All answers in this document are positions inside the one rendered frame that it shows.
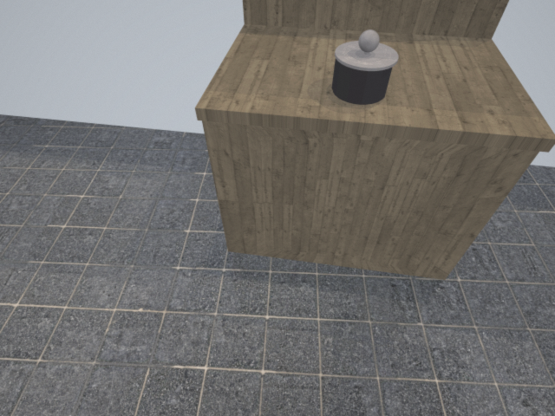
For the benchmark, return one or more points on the pot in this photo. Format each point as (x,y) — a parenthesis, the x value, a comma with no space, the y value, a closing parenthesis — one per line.
(358,86)

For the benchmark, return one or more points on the lid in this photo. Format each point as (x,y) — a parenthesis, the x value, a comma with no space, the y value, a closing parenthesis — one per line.
(350,55)

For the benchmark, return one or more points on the knob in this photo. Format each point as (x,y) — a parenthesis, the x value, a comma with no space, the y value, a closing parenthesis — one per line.
(368,40)

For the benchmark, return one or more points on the table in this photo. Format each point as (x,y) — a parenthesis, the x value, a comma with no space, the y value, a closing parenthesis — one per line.
(401,186)

